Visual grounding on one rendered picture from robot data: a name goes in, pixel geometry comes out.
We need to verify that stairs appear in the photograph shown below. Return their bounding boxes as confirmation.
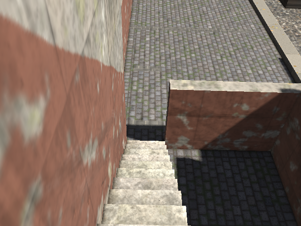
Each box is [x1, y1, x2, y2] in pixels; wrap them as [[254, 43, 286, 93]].
[[97, 140, 191, 226]]

